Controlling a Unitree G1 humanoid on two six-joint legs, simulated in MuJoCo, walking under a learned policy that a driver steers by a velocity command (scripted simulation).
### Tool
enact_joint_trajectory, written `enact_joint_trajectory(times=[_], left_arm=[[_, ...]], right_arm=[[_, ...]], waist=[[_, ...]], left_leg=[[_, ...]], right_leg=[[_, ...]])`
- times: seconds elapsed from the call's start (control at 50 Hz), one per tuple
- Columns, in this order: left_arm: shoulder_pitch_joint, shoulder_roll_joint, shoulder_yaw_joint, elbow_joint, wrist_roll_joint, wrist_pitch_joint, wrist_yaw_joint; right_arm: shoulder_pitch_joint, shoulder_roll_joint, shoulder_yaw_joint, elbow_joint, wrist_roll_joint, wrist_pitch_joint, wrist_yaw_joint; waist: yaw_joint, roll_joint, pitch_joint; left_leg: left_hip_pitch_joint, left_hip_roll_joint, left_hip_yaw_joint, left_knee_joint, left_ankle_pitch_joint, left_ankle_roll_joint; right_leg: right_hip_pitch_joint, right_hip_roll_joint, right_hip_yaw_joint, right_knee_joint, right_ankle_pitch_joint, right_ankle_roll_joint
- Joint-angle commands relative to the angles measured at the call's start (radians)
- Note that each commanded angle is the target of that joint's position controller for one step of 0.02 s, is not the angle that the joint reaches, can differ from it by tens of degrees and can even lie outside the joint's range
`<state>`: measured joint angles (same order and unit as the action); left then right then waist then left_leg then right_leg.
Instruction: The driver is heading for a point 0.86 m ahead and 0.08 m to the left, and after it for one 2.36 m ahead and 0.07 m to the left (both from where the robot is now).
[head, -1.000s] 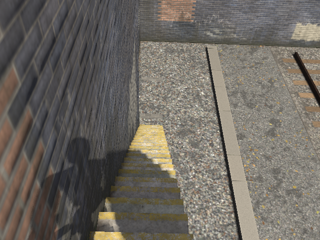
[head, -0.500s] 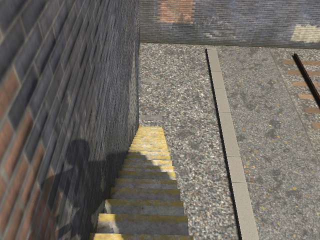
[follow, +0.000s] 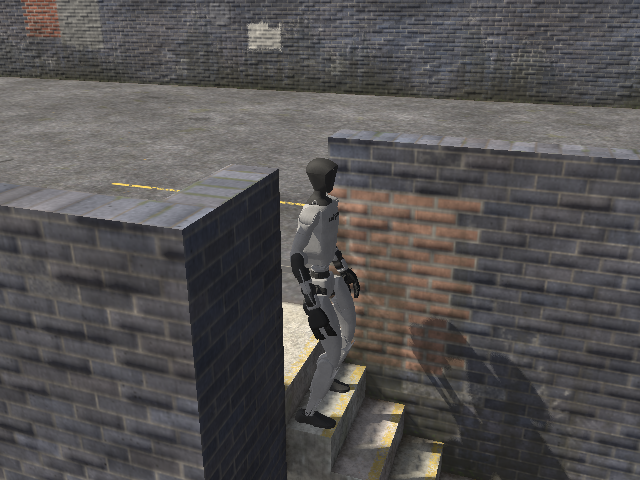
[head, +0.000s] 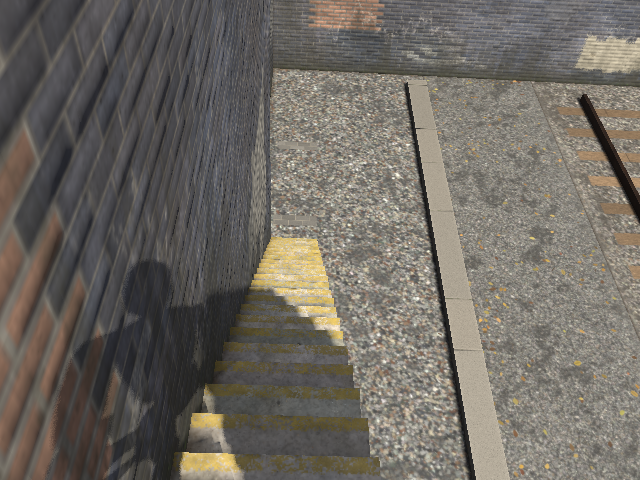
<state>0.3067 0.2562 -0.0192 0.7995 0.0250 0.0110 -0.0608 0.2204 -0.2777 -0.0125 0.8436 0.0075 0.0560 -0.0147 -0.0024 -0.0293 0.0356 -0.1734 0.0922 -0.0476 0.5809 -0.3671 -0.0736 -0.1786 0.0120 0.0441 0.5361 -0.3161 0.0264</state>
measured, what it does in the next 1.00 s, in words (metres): stands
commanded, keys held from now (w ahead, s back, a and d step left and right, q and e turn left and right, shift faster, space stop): w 1.00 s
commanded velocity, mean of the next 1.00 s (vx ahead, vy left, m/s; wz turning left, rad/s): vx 0.03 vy -0.09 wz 0.00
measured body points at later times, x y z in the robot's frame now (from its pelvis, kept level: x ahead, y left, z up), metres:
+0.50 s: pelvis +0.00 -0.01 +0.00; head +0.00 +0.01 +0.45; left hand +0.08 +0.23 -0.14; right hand +0.10 -0.29 -0.11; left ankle -0.03 +0.16 -0.73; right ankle -0.01 -0.14 -0.73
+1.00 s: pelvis +0.00 +0.00 +0.00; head +0.00 +0.02 +0.45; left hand +0.07 +0.23 -0.14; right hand +0.09 -0.28 -0.11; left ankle -0.03 +0.16 -0.73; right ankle -0.01 -0.15 -0.73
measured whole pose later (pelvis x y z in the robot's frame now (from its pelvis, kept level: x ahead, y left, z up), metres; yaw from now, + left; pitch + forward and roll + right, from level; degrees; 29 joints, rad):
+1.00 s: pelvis +0.00 +0.00 +0.00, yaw +0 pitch -3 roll -2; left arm 0.32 0.25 -0.02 0.81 0.01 0.01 -0.07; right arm 0.23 -0.26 -0.01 0.84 0.01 0.06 -0.02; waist 0.00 -0.03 0.03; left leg -0.15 0.10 -0.04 0.55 -0.35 -0.08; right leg -0.16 0.02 0.05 0.51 -0.30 0.02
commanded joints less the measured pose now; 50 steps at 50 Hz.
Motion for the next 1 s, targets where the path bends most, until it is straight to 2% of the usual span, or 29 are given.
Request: enact_joint_trajectory(times=[0.02, 0.04, 0.06, 0.08, 0.1, 0.12, 0.14, 0.16, 0.22, 0.26, 0.28, 0.3, 0.34, 0.36, 0.42, 0.44, 0.46, 0.48, 0.52, 0.56, 0.76, 0.78, 0.8, 0.82, 0.84, 0.92, 0.94, 0.96, 1.0], left_arm=[[0.029, 0.102, 0.025, -0.061, 0.013, -0.008, 0.002], [0.034, 0.096, 0.026, -0.058, -0.021, -0.009, 0.003], [0.025, 0.104, 0.025, -0.065, 0.012, -0.007, 0.001], [0.028, 0.095, 0.025, -0.065, -0.021, -0.008, 0.003], [0.025, 0.105, 0.025, -0.068, 0.011, -0.008, 0.001], [0.025, 0.096, 0.025, -0.069, -0.021, -0.009, 0.002], [0.030, 0.084, 0.022, -0.064, -0.024, -0.007, 0.003], [0.018, 0.108, 0.026, -0.076, 0.014, -0.007, -0.001], [0.026, 0.084, 0.023, -0.072, -0.026, -0.008, 0.001], [0.015, 0.111, 0.027, -0.081, 0.013, -0.007, -0.003], [0.015, 0.125, 0.031, -0.087, 0.011, -0.009, -0.005], [0.016, 0.100, 0.027, -0.082, -0.027, -0.011, -0.002], [0.022, 0.087, 0.024, -0.077, -0.022, -0.008, -0.001], [0.015, 0.113, 0.028, -0.087, 0.013, -0.007, -0.004], [0.025, 0.088, 0.025, -0.084, -0.027, -0.008, -0.002], [0.020, 0.111, 0.028, -0.090, 0.010, -0.008, -0.005], [0.015, 0.123, 0.031, -0.096, 0.010, -0.009, -0.006], [0.016, 0.098, 0.027, -0.093, -0.027, -0.009, -0.003], [0.041, 0.049, 0.005, -0.095, -0.017, -0.036, 0.000], [0.053, 0.135, 0.025, -0.058, 0.009, -0.042, 0.008], [0.055, 0.100, 0.018, -0.030, 0.004, -0.042, 0.018], [0.018, 0.156, 0.042, -0.039, 0.007, -0.018, 0.009], [-0.009, 0.112, 0.033, -0.072, 0.015, -0.011, 0.007], [0.036, 0.049, 0.017, -0.046, -0.015, -0.005, -0.005], [0.060, 0.030, 0.011, -0.036, -0.015, -0.002, -0.009], [0.035, 0.080, 0.017, -0.039, -0.018, -0.013, -0.012], [0.022, 0.128, 0.031, -0.055, 0.023, -0.012, -0.003], [0.030, 0.095, 0.021, -0.047, -0.018, -0.018, -0.011], [0.048, 0.107, 0.029, -0.042, -0.015, -0.014, -0.003]], right_arm=[[-0.013, -0.179, -0.047, -0.048, -0.001, -0.002, -0.002], [-0.003, -0.101, -0.012, -0.083, -0.002, -0.007, -0.006], [-0.016, -0.184, -0.048, -0.055, -0.003, 0.001, -0.004], [-0.005, -0.112, -0.014, -0.089, -0.002, -0.004, -0.008], [-0.017, -0.190, -0.049, -0.062, -0.002, 0.003, -0.006], [-0.003, -0.117, -0.016, -0.095, -0.001, -0.003, -0.010], [-0.013, -0.123, -0.014, -0.094, -0.002, -0.005, -0.010], [-0.021, -0.205, -0.052, -0.074, -0.001, 0.003, -0.009], [-0.012, -0.128, -0.015, -0.104, 0.000, -0.003, -0.013], [-0.018, -0.209, -0.051, -0.085, -0.001, 0.003, -0.011], [-0.004, -0.202, -0.052, -0.088, -0.002, 0.005, -0.012], [0.009, -0.119, -0.014, -0.113, 0.000, -0.002, -0.014], [-0.009, -0.134, -0.016, -0.116, 0.003, -0.006, -0.014], [-0.015, -0.208, -0.050, -0.092, 0.000, 0.001, -0.012], [-0.003, -0.126, -0.013, -0.117, 0.002, -0.006, -0.014], [-0.015, -0.203, -0.049, -0.096, 0.001, 0.001, -0.012], [0.001, -0.195, -0.050, -0.097, 0.001, 0.004, -0.012], [0.012, -0.115, -0.012, -0.120, 0.001, -0.002, -0.014], [-0.012, -0.108, -0.004, -0.095, 0.025, 0.007, -0.001], [0.010, -0.134, -0.033, -0.053, 0.019, 0.025, 0.011], [0.005, -0.126, -0.030, -0.011, 0.014, 0.016, 0.019], [0.006, -0.176, -0.051, -0.042, -0.006, 0.007, -0.002], [0.033, -0.219, -0.061, -0.029, 0.000, 0.002, -0.008], [0.012, -0.120, -0.026, -0.045, 0.018, -0.009, -0.023], [-0.017, -0.124, -0.025, -0.052, 0.019, -0.012, -0.023], [-0.012, -0.131, -0.023, -0.063, 0.005, -0.014, -0.016], [0.002, -0.209, -0.056, -0.041, -0.006, -0.007, -0.005], [-0.002, -0.103, -0.018, -0.068, 0.008, -0.011, -0.010], [0.002, -0.126, -0.018, -0.075, -0.003, -0.014, -0.004]], waist=[[0.005, 0.109, 0.001], [0.004, 0.039, 0.005], [0.006, 0.096, 0.002], [0.006, 0.030, 0.009], [0.007, 0.087, 0.002], [0.005, 0.018, 0.007], [0.013, 0.025, 0.029], [0.008, 0.081, 0.007], [0.015, 0.006, 0.032], [0.010, 0.066, 0.006], [0.004, 0.047, -0.025], [0.004, -0.019, -0.002], [0.013, 0.005, 0.030], [0.011, 0.061, 0.002], [0.016, -0.002, 0.022], [0.012, 0.058, -0.001], [0.005, 0.044, -0.031], [0.006, -0.016, -0.004], [0.035, 0.132, 0.039], [0.003, 0.067, 0.033], [0.002, 0.001, -0.019], [-0.024, -0.080, -0.004], [-0.019, -0.001, -0.050], [0.011, -0.035, -0.027], [0.024, -0.003, 0.022], [0.003, 0.074, 0.038], [-0.004, 0.147, 0.010], [-0.001, 0.065, -0.005], [0.004, 0.075, 0.041]], left_leg=[[-0.074, 0.028, -0.007, -0.047, 0.277, 0.055], [-0.100, 0.045, -0.037, -0.101, 0.219, 0.048], [-0.083, 0.023, -0.002, -0.041, 0.246, 0.053], [-0.106, 0.040, -0.031, -0.093, 0.204, 0.044], [-0.087, 0.020, 0.003, -0.032, 0.226, 0.051], [-0.105, 0.037, -0.027, -0.088, 0.188, 0.042], [-0.109, 0.033, -0.019, -0.095, 0.147, 0.035], [-0.091, 0.017, 0.008, -0.027, 0.208, 0.046], [-0.110, 0.032, -0.017, -0.091, 0.130, 0.035], [-0.091, 0.016, 0.014, -0.025, 0.191, 0.041], [-0.084, 0.019, 0.010, -0.012, 0.228, 0.047], [-0.095, 0.036, -0.017, -0.086, 0.167, 0.037], [-0.100, 0.030, -0.008, -0.095, 0.136, 0.029], [-0.086, 0.018, 0.016, -0.026, 0.200, 0.039], [-0.100, 0.034, -0.011, -0.093, 0.148, 0.031], [-0.086, 0.020, 0.015, -0.024, 0.205, 0.042], [-0.079, 0.022, 0.013, -0.014, 0.239, 0.047], [-0.094, 0.038, -0.014, -0.088, 0.181, 0.036], [-0.082, -0.004, 0.003, -0.122, 0.080, 0.011], [-0.047, -0.006, 0.007, -0.101, 0.129, 0.004], [-0.003, 0.010, -0.007, -0.123, 0.230, 0.020], [0.003, 0.049, -0.033, -0.081, 0.391, 0.041], [0.032, 0.072, -0.058, -0.052, 0.443, 0.070], [-0.008, 0.120, -0.129, -0.136, 0.330, 0.080], [-0.056, 0.101, -0.101, -0.146, 0.249, 0.066], [-0.061, 0.057, -0.038, -0.149, 0.247, 0.027], [-0.037, 0.035, -0.004, -0.069, 0.316, 0.040], [-0.048, 0.069, -0.049, -0.139, 0.279, 0.040], [-0.078, 0.048, -0.024, -0.128, 0.204, 0.030]], right_leg=[[0.011, -0.053, 0.070, -0.026, 0.223, -0.095], [0.040, -0.060, 0.071, -0.072, 0.210, -0.095], [0.015, -0.054, 0.076, -0.023, 0.236, -0.100], [0.037, -0.060, 0.075, -0.067, 0.225, -0.100], [0.014, -0.054, 0.081, -0.022, 0.250, -0.105], [0.033, -0.059, 0.079, -0.066, 0.232, -0.105], [0.024, -0.059, 0.087, -0.081, 0.214, -0.105], [0.019, -0.057, 0.089, -0.026, 0.262, -0.110], [0.014, -0.055, 0.090, -0.081, 0.206, -0.110], [0.023, -0.057, 0.097, -0.029, 0.267, -0.115], [0.030, -0.054, 0.091, -0.011, 0.286, -0.119], [0.026, -0.053, 0.087, -0.063, 0.237, -0.115], [0.026, -0.058, 0.099, -0.086, 0.223, -0.112], [0.027, -0.056, 0.099, -0.028, 0.273, -0.117], [0.022, -0.052, 0.094, -0.078, 0.220, -0.112], [0.024, -0.053, 0.097, -0.024, 0.270, -0.117], [0.033, -0.051, 0.092, -0.005, 0.285, -0.120], [0.027, -0.050, 0.087, -0.056, 0.239, -0.116], [0.035, -0.135, 0.143, -0.136, 0.305, -0.083], [0.021, -0.119, 0.117, -0.074, 0.440, -0.075], [0.034, -0.100, 0.074, -0.086, 0.309, -0.074], [-0.011, -0.031, 0.039, -0.019, 0.214, -0.091], [-0.040, -0.033, 0.039, 0.031, 0.145, -0.093], [-0.043, -0.056, 0.052, -0.054, 0.072, -0.081], [-0.024, -0.065, 0.066, -0.098, 0.063, -0.079], [0.027, -0.079, 0.093, -0.120, 0.172, -0.084], [0.017, -0.057, 0.080, -0.046, 0.208, -0.089], [0.032, -0.077, 0.086, -0.111, 0.174, -0.085], [0.043, -0.064, 0.091, -0.115, 0.165, -0.088]])
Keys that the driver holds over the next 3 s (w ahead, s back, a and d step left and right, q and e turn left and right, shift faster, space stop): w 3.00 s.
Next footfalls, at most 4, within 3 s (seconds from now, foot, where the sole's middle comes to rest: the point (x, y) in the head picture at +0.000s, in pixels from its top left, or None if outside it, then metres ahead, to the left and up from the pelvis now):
none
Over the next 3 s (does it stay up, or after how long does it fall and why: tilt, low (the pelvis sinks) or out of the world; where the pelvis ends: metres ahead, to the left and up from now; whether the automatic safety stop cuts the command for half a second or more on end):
stays up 0.00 -0.01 0.01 its command is cut before an obstacle from the start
